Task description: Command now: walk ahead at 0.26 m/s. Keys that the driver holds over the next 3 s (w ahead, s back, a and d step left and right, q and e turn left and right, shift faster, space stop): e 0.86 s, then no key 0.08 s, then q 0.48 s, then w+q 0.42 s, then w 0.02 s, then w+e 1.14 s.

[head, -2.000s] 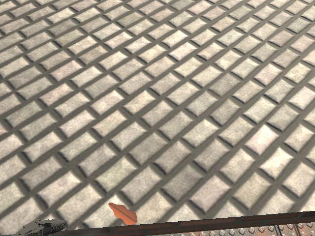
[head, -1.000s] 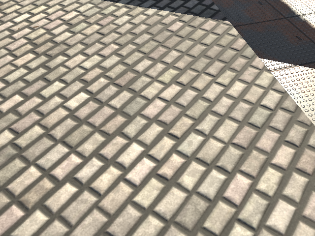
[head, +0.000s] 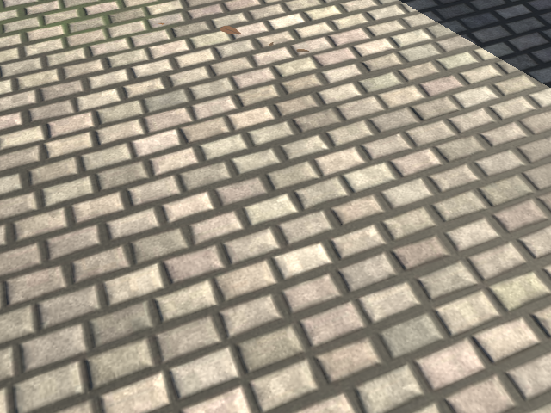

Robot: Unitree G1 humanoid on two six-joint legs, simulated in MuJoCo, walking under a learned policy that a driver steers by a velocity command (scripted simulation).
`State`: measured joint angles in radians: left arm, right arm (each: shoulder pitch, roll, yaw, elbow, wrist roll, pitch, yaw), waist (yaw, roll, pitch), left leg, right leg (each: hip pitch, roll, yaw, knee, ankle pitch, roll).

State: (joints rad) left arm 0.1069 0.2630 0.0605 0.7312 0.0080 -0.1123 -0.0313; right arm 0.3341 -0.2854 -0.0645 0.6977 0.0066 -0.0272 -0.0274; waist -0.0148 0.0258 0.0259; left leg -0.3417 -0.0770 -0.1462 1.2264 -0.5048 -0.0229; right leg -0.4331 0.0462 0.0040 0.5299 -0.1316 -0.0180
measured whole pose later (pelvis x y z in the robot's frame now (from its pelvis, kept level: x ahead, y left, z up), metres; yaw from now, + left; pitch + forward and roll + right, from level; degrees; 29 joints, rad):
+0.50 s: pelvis +0.09 +0.01 +0.01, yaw -15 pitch +2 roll +0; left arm 0.18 0.34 0.10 0.74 -0.02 0.04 0.02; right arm 0.15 -0.24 -0.06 0.62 -0.02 -0.01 -0.04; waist 0.01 -0.04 0.02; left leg -0.29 0.01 0.01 0.45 -0.19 0.01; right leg -0.54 0.04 0.07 1.11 -0.45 0.09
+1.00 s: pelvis +0.07 -0.03 +0.02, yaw -30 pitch +2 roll +2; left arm 0.16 0.28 0.05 0.64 0.01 0.03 0.02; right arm 0.16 -0.31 -0.09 0.70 -0.01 0.02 -0.04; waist 0.00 0.03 0.03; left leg -0.53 0.02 -0.04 0.98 -0.34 -0.09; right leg -0.30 0.06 0.09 0.47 -0.20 -0.05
